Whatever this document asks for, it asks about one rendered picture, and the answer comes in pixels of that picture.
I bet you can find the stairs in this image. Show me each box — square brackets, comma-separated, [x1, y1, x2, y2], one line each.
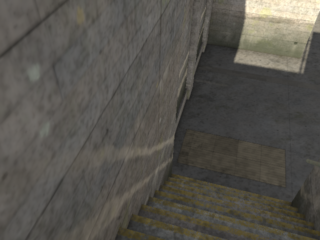
[115, 174, 320, 240]

